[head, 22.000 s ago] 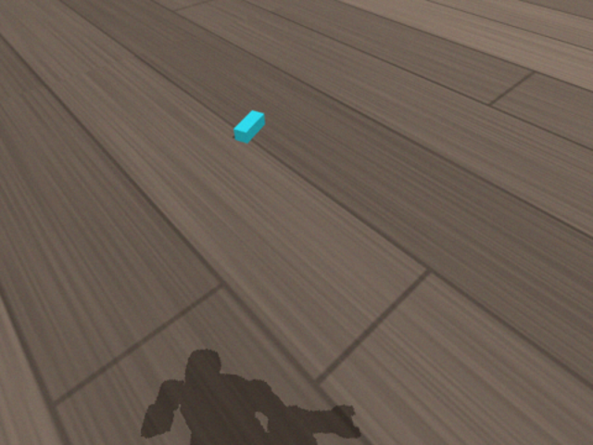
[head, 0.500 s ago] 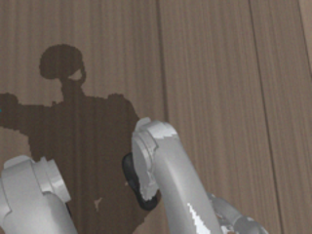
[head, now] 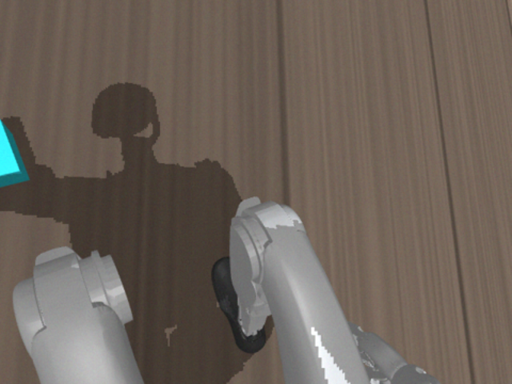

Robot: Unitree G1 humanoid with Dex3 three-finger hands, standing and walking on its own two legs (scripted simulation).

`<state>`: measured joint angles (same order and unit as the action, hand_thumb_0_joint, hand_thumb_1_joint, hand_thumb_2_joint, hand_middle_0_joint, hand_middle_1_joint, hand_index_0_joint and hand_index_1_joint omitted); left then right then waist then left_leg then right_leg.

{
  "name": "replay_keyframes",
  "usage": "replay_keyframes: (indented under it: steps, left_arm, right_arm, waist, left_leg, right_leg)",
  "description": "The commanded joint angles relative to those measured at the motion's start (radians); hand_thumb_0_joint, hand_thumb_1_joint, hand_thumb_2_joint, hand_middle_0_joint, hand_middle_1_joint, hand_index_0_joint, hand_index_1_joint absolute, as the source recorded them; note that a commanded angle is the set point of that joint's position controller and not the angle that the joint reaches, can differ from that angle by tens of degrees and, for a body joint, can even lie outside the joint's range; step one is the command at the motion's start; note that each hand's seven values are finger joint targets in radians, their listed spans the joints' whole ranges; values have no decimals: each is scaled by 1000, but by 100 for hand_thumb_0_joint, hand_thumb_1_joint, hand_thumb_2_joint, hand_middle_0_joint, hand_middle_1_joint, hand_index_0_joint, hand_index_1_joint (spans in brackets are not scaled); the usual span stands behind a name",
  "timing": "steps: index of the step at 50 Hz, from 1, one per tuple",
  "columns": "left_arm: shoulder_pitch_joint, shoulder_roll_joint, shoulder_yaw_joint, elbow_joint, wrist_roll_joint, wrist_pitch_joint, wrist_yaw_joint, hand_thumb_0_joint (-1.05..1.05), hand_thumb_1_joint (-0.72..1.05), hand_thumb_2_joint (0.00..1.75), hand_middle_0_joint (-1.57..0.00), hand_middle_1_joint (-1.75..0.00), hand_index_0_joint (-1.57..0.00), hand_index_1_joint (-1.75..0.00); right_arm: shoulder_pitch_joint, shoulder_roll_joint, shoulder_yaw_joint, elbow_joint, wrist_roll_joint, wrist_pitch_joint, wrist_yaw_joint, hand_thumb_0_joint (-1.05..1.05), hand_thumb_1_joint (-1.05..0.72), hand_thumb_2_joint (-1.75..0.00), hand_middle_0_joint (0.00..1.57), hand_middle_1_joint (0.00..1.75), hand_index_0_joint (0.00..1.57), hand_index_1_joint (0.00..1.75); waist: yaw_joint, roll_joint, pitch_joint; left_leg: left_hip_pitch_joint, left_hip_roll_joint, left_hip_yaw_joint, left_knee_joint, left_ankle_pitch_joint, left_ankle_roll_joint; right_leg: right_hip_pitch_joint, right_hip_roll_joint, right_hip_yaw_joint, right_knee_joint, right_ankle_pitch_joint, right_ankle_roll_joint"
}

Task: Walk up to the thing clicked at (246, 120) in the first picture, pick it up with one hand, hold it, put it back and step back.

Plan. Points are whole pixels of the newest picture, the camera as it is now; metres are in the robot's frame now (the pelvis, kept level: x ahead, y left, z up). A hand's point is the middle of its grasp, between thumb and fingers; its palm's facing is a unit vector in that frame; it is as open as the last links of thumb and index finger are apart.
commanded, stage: settle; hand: left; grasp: from above
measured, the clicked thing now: out of the picture +0.45 +0.35 -0.26
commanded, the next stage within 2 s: lift in 0.56 s
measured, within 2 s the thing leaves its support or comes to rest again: neither
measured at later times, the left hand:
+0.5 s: hand out of the picture +0.42 +0.36 -0.13, palm faces -0.45 -0.11 -0.88, open 11.0 cm
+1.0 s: hand out of the picture +0.40 +0.36 -0.06, palm faces -0.46 -0.12 -0.88, open 11.0 cm
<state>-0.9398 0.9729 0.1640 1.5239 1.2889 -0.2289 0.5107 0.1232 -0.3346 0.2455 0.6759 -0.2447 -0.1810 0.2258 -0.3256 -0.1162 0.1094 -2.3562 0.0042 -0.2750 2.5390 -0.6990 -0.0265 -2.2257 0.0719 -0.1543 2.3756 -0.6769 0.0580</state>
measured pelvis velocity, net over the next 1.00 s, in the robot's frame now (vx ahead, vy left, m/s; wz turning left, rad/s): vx -0.01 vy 0.00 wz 0.13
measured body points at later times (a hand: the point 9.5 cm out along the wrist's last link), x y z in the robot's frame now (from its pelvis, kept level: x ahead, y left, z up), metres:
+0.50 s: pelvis +0.00 +0.00 +0.03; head +0.23 +0.10 +0.40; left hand +0.44 +0.36 -0.08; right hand +0.10 -0.27 -0.07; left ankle +0.06 +0.13 -0.27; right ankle +0.11 -0.12 -0.27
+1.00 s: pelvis -0.01 +0.00 +0.07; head +0.21 +0.09 +0.46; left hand +0.42 +0.36 -0.01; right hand +0.09 -0.27 -0.04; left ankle +0.06 +0.13 -0.27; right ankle +0.11 -0.12 -0.27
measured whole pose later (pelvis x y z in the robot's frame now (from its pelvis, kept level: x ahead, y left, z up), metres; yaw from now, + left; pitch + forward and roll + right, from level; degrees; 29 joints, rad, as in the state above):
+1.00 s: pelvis -0.01 +0.00 +0.07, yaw +7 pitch +35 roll -8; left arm -0.81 0.73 0.06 1.12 1.15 -0.16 0.14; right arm 0.20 -0.28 0.03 0.68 -0.06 0.02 0.12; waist -0.20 0.02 -0.10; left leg -2.22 0.00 -0.13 2.25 -0.64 -0.01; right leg -2.13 0.02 -0.05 2.18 -0.67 0.05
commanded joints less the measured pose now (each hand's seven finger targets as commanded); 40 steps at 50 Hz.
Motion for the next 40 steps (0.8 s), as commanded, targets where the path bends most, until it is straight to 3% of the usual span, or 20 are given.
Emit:
replay_keyframes:
  steps: [1, 4, 6, 8, 10, 13, 14, 17, 23, 27, 30, 31, 32, 35, 37, 40]
  left_arm:
    - [-280, 226, 2, -268, -49, 23, 25, 0, 43, 82, -84, -74, -84, -74]
    - [-290, 222, 7, -323, -58, 44, -4, 0, 47, 85, -87, -75, -87, -75]
    - [-285, 161, -28, -298, -70, 58, -34, 0, 53, 88, -91, -78, -92, -77]
    - [-318, 153, -35, -319, -74, 64, -62, 0, 57, 89, -95, -78, -96, -78]
    - [-289, 119, -56, -307, -86, 71, -98, 0, 59, 92, -97, -80, -98, -80]
    - [-301, 131, -51, -339, -103, 67, -135, 0, 62, 96, -100, -82, -100, -83]
    - [-306, 106, -68, -350, -107, 63, -150, 0, 61, 96, -100, -82, -100, -83]
    - [-331, 146, -43, -376, -102, 49, -174, 0, 60, 97, -98, -85, -98, -85]
    - [-320, 152, -33, -385, -89, 18, -207, 0, 56, 99, -96, -85, -95, -85]
    - [-343, 178, -8, -448, -89, 6, -212, 0, 57, 102, -97, -85, -96, -86]
    - [-331, 167, -11, -449, -85, 8, -214, 0, 59, 106, -97, -88, -97, -89]
    - [-350, 160, -22, -454, -87, 9, -216, 0, 60, 106, -98, -88, -97, -89]
    - [-346, 156, -22, -448, -83, 9, -215, 0, 60, 100, -101, -90, -101, -90]
    - [-342, 155, -20, -473, -94, 20, -228, 0, 52, 97, -90, -79, -91, -80]
    - [-310, 140, -23, -473, -98, 33, -243, 0, 62, 96, -98, -85, -99, -84]
    - [-309, 162, 2, -547, -136, 50, -266, 0, 63, 98, -100, -86, -100, -85]
  right_arm:
    - [160, -293, -139, 7, 31, 4, -4, 0, -90, -90, 20, 30, 20, 30]
    - [175, -289, -171, 10, 57, 18, -2, 0, -90, -90, 20, 30, 20, 30]
    - [173, -279, -183, 10, 69, 28, -1, 0, -90, -90, 20, 30, 20, 30]
    - [197, -268, -189, 12, 78, 38, -3, 0, -90, -90, 20, 30, 20, 30]
    - [201, -254, -193, 11, 89, 47, -5, 0, -91, -90, 20, 30, 20, 30]
    - [200, -256, -200, -4, 101, 66, -18, 0, -91, -90, 20, 30, 20, 30]
    - [203, -246, -201, -3, 103, 72, -19, 0, -91, -90, 20, 30, 20, 30]
    - [207, -249, -207, -12, 113, 93, -35, 0, -91, -90, 20, 30, 20, 30]
    - [210, -236, -213, -24, 119, 128, -64, 0, -91, -90, 20, 30, 20, 30]
    - [217, -232, -222, -31, 123, 143, -80, 0, -91, -90, 20, 30, 20, 30]
    - [225, -225, -228, -28, 126, 153, -87, 0, -91, -90, 20, 30, 20, 30]
    - [232, -222, -229, -26, 129, 156, -89, 0, -91, -90, 20, 30, 20, 30]
    - [237, -228, -233, -21, 129, 157, -91, 0, -94, -91, 20, 30, 20, 30]
    - [242, -220, -241, -21, 135, 163, -97, 0, -89, -89, 20, 30, 20, 30]
    - [257, -224, -251, -24, 141, 166, -98, 0, -92, -91, 20, 30, 20, 30]
    - [251, -219, -269, -31, 156, 174, -104, 0, -92, -91, 20, 30, 20, 30]
  waist:
    - [16, 650, -760]
    - [39, 636, -807]
    - [36, 602, -756]
    - [23, 560, -771]
    - [34, 523, -766]
    - [51, 489, -788]
    - [43, 487, -799]
    - [54, 458, -815]
    - [68, 449, -793]
    - [82, 471, -847]
    - [88, 475, -880]
    - [76, 479, -877]
    - [79, 489, -858]
    - [92, 502, -899]
    - [97, 502, -878]
    - [127, 510, -963]
  left_leg:
    - [622, 30, 143, -299, 272, 11]
    - [618, 25, 154, -309, 271, 19]
    - [588, 22, 156, -327, 228, 23]
    - [568, 19, 165, -321, 223, 34]
    - [554, 14, 175, -328, 218, 41]
    - [547, 8, 183, -341, 209, 44]
    - [553, 8, 185, -344, 213, 43]
    - [539, 3, 193, -341, 223, 46]
    - [543, -3, 201, -364, 186, 45]
    - [591, -5, 205, -389, 195, 44]
    - [617, -3, 205, -403, 211, 44]
    - [620, -2, 205, -410, 208, 44]
    - [616, -5, 207, -414, 205, 42]
    - [655, -3, 205, -440, 204, 43]
    - [666, -7, 208, -461, 212, 41]
    - [716, -4, 212, -492, 219, 45]
  right_leg:
    - [283, 16, -97, -189, 292, -96]
    - [273, 13, -82, -202, 290, -97]
    - [243, 7, -77, -216, 257, -97]
    - [270, 8, -67, -232, 262, -91]
    - [293, 6, -53, -253, 258, -89]
    - [310, 0, -45, -271, 245, -91]
    - [331, 1, -40, -274, 246, -92]
    - [342, -1, -32, -289, 251, -92]
    - [333, -6, -20, -310, 197, -98]
    - [339, -11, -17, -319, 203, -97]
    - [345, -14, -17, -317, 221, -95]
    - [351, -14, -13, -321, 222, -94]
    - [337, -17, -16, -324, 216, -98]
    - [341, -18, -13, -329, 217, -98]
    - [349, -26, -11, -346, 222, -100]
    - [379, -28, 4, -360, 232, -97]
